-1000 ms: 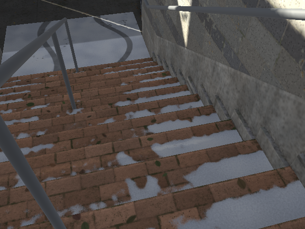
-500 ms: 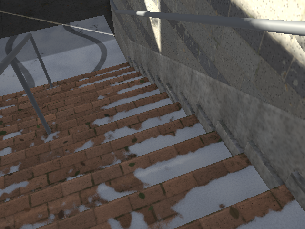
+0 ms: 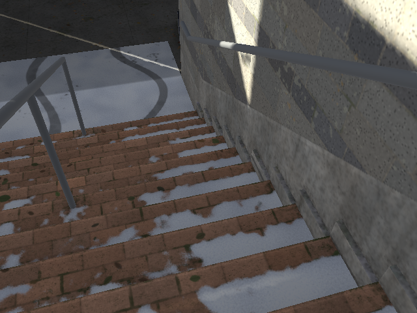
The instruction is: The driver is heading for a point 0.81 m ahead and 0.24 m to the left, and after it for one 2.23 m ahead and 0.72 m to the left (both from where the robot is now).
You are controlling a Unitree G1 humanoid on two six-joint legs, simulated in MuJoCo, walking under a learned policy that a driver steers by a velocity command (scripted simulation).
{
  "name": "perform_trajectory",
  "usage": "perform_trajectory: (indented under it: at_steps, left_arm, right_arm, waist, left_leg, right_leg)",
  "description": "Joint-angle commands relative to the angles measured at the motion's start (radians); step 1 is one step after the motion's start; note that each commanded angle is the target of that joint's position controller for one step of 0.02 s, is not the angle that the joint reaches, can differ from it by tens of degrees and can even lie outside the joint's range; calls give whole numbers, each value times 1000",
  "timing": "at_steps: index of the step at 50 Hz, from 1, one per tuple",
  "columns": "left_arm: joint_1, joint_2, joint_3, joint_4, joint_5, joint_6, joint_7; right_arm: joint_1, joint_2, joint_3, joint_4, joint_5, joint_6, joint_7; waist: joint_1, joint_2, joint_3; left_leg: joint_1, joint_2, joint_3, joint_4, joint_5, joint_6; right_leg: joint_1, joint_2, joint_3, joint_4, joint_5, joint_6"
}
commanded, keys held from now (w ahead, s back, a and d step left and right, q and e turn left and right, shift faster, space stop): w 0.46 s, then w+q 0.54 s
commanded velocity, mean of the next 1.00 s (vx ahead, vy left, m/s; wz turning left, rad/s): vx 0.50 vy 0.00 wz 0.20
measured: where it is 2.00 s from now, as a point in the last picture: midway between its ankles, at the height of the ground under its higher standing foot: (221, 296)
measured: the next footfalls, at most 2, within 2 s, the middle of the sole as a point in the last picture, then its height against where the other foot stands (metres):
right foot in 0.56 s outside the picture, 0.17 m lower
left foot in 1.18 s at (198, 303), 0.16 m lower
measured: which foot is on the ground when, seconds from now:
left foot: down 0.00-0.56, up 0.58-1.00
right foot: up 0.00-0.54, down 0.56-1.00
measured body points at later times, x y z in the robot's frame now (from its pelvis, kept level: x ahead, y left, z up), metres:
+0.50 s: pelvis +0.26 -0.04 -0.11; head +0.26 -0.04 +0.34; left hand +0.48 +0.19 -0.19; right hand +0.18 -0.30 -0.25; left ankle +0.05 +0.11 -0.76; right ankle +0.45 -0.18 -0.83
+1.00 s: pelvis +0.52 -0.08 -0.23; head +0.52 -0.09 +0.22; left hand +0.43 +0.16 -0.36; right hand +0.73 -0.30 -0.33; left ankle +0.67 +0.14 -0.90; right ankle +0.43 -0.18 -0.93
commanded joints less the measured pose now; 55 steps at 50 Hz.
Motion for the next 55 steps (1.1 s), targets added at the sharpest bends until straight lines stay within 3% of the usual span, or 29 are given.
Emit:
perform_trajectory:
  at_steps: [1,3,4,5,7,9,10,12,15,17,19,21,23,25,27,28,29,30,31,32,33,34,35,38,41,44,47,52,55]
  left_arm:
    - [213,5,-7,11,-19,-58,-34]
    - [59,46,-8,-75,-63,-90,-21]
    - [-114,88,4,-101,-52,-64,4]
    - [-171,97,7,-131,-60,-51,13]
    - [-163,92,16,-102,-16,-39,-2]
    - [-215,49,16,-117,33,-43,-21]
    - [-235,22,10,-120,49,-40,-30]
    - [-124,-9,6,-72,25,-30,-56]
    - [-353,48,19,-139,18,-48,-78]
    - [-512,19,5,-180,26,-75,-99]
    - [-554,10,-6,-188,34,-77,-132]
    - [-526,-19,-10,-177,28,-61,-152]
    - [-519,11,-3,-184,-6,-40,-145]
    - [-478,31,1,-161,-4,-50,-131]
    - [-174,125,51,-63,15,-50,-115]
    - [21,169,70,10,40,-45,-101]
    - [108,178,36,26,64,-47,-116]
    - [104,181,41,10,51,-28,-128]
    - [122,241,68,47,16,-13,-133]
    - [3,144,46,33,35,-6,-127]
    - [-104,172,43,32,61,-19,-129]
    - [-210,110,20,3,70,-48,-145]
    - [-279,49,11,5,56,-73,-138]
    - [-218,56,7,74,42,-98,-94]
    - [-120,114,25,123,60,-88,-63]
    - [-91,39,11,140,8,-88,-39]
    - [-40,31,6,145,25,-95,-4]
    - [5,52,15,112,12,-44,4]
    - [14,89,32,94,12,-14,5]
  right_arm:
    - [504,-203,-54,145,8,-11,-6]
    - [466,-254,-76,155,43,23,-21]
    - [334,-140,-36,125,36,19,-29]
    - [234,-158,-35,112,20,-5,-37]
    - [170,-2,19,116,-2,-45,-37]
    - [141,-109,-5,100,-1,-49,-78]
    - [173,-99,1,119,0,-43,-93]
    - [233,-138,-12,149,-7,-31,-91]
    - [396,-84,-9,200,42,-31,-109]
    - [477,-85,-14,204,25,-27,-129]
    - [383,-71,-9,143,11,-9,-144]
    - [351,-105,-21,136,22,14,-123]
    - [351,-70,-17,130,46,27,-116]
    - [385,-75,-21,128,48,37,-127]
    - [321,-143,-36,133,17,41,-118]
    - [385,-87,-33,182,31,31,-107]
    - [535,22,-13,213,40,10,-85]
    - [598,-10,-7,182,63,-17,-77]
    - [507,-31,-9,77,89,-22,-85]
    - [340,-96,-32,49,82,4,-126]
    - [311,-70,-22,8,93,35,-148]
    - [345,-64,-21,11,71,63,-155]
    - [334,-71,-35,31,42,68,-156]
    - [257,-59,-53,-24,22,63,-136]
    - [240,-42,-50,-53,25,67,-103]
    - [109,-61,-60,-89,28,61,-67]
    - [-16,3,-40,-140,5,49,-34]
    - [-143,18,-19,-199,17,56,-2]
    - [-183,-6,-16,-218,26,53,10]
  waist:
    - [-118,343,-184]
    - [-105,190,-165]
    - [-82,-68,-37]
    - [-49,64,65]
    - [8,24,162]
    - [8,83,177]
    - [-11,100,130]
    - [11,72,12]
    - [-99,-31,96]
    - [-168,4,130]
    - [-172,-31,154]
    - [-182,4,129]
    - [-176,25,159]
    - [-170,29,163]
    - [-1,14,48]
    - [67,-59,-38]
    - [45,-296,-152]
    - [12,-439,-240]
    - [16,-398,-294]
    - [21,-115,-116]
    - [-37,-236,-65]
    - [-96,-95,12]
    - [-110,-79,65]
    - [-111,-164,67]
    - [-119,-78,3]
    - [-84,-128,41]
    - [-44,-140,118]
    - [48,-62,167]
    - [68,-105,190]
  left_leg:
    - [762,248,-303,283,665,183]
    - [673,397,-612,-1,-38,323]
    - [485,346,-629,-148,-493,273]
    - [293,388,-727,-157,-500,309]
    - [55,263,-490,-57,-348,201]
    - [-126,126,-282,-146,-181,169]
    - [-89,127,-252,-127,-33,173]
    - [-42,156,-227,-48,111,201]
    - [321,176,-283,61,-216,168]
    - [419,194,-351,100,-314,173]
    - [143,102,-189,114,-479,137]
    - [-87,67,-133,128,-506,119]
    - [4,65,-142,239,-521,92]
    - [167,86,-202,360,-432,81]
    - [157,54,-202,710,-239,58]
    - [-52,-37,-171,1025,-397,-7]
    - [-390,-156,-230,1507,-1097,-42]
    - [-505,-107,-263,1605,-1060,-69]
    - [-591,-110,-212,1535,-903,-90]
    - [-560,-62,-129,1393,-709,-60]
    - [-546,-46,-99,1457,-626,-55]
    - [-473,1,-160,1273,-483,-25]
    - [-424,26,-235,1136,-374,-3]
    - [-392,38,-243,751,-248,-26]
    - [-456,16,-249,738,-218,-26]
    - [-527,-3,-268,507,87,20]
    - [-331,-59,-148,264,436,12]
    - [-362,-53,-83,109,376,-2]
    - [-311,-38,-5,72,167,-21]
  right_leg:
    - [-661,82,187,786,-37,6]
    - [-864,35,141,769,158,14]
    - [-885,-59,69,588,329,-22]
    - [-835,-85,111,505,392,-34]
    - [-759,-153,186,197,586,-63]
    - [-510,-150,90,-256,791,-2]
    - [-452,-155,83,-344,836,15]
    - [-323,-132,50,-276,924,14]
    - [-729,-164,141,-522,1065,-49]
    - [-843,-159,131,-617,1074,-46]
    - [-528,-122,60,-845,1362,-32]
    - [-184,-61,8,-831,1415,-17]
    - [-186,-77,42,-903,1320,-20]
    - [-187,-126,85,-1024,1272,-18]
    - [124,-117,34,-1047,1169,-36]
    - [446,-149,29,-940,1170,-44]
    - [754,-268,106,-593,1535,-95]
    - [746,-357,225,-573,1516,-157]
    - [671,-482,500,-856,871,-265]
    - [419,-408,491,-1066,490,-208]
    - [260,-489,584,-1115,436,-280]
    - [69,-460,538,-1115,427,-251]
    - [-41,-391,408,-1041,533,-199]
    - [-18,-301,198,-1062,853,-160]
    - [100,-365,196,-987,1074,-192]
    - [169,-289,68,-936,806,-93]
    - [-7,-224,-92,-892,700,-64]
    - [87,-285,-91,-619,643,-85]
    - [97,-328,-65,-511,821,-89]
Keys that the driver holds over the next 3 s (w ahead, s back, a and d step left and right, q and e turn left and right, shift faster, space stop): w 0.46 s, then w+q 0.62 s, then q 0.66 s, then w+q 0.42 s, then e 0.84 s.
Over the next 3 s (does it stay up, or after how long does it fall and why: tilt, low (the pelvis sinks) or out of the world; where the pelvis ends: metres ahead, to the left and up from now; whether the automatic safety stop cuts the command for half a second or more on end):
stays up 0.93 0.14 -0.53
